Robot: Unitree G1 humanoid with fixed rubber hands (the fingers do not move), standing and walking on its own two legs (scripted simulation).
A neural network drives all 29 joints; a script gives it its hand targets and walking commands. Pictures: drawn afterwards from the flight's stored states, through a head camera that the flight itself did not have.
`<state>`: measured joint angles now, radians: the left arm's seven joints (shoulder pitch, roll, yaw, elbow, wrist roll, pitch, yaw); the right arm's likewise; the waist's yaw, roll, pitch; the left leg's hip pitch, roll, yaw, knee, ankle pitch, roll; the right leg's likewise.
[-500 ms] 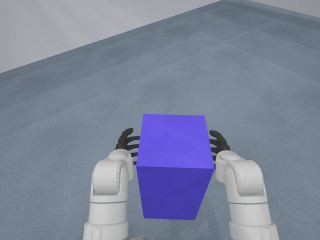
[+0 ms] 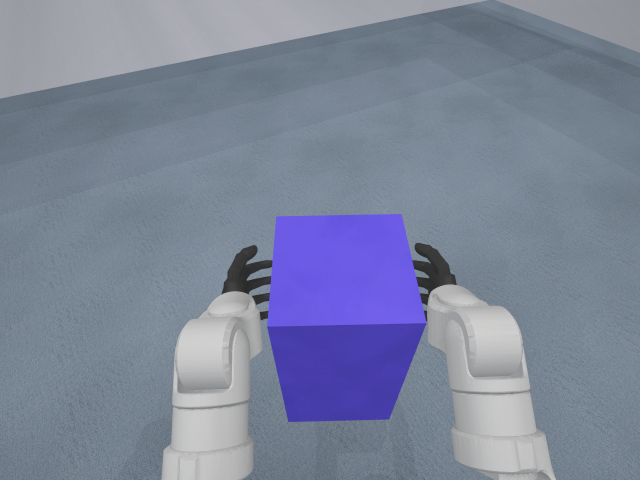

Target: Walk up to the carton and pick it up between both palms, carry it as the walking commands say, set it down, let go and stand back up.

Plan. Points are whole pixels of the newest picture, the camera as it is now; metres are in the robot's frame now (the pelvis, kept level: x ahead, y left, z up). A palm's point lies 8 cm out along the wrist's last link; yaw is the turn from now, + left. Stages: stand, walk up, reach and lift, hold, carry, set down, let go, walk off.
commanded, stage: carry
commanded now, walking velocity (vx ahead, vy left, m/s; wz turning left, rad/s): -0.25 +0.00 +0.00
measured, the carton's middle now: (338, 329) +0.31 +0.01 +0.03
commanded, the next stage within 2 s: none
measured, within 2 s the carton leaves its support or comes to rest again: neither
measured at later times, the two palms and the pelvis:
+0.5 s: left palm out of the picture +0.10 +0.12 +0.08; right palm out of the picture +0.10 -0.11 +0.08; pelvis -0.20 +0.01 -0.01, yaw +1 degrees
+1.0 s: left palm out of the picture -0.03 +0.10 +0.10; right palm out of the picture -0.04 -0.13 +0.09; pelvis -0.32 +0.00 +0.00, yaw +0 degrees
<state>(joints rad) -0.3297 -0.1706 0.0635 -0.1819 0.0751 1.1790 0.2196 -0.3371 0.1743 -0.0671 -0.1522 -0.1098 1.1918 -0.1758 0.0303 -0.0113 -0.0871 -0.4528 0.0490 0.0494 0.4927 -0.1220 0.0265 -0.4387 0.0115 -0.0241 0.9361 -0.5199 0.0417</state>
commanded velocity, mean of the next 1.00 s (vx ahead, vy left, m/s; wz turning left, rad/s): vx -0.10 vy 0.00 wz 0.00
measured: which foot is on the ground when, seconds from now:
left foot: down 0.00-0.10, up 0.12-0.46, down 0.48-1.00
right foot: up 0.00-0.06, down 0.08-0.48, up 0.50-0.76, down 0.78-1.00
